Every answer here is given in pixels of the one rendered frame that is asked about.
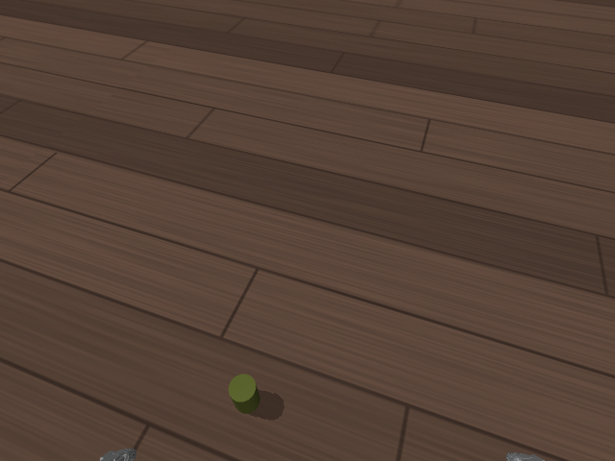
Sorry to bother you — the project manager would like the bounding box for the can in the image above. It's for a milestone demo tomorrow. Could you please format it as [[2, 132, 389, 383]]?
[[229, 374, 260, 414]]

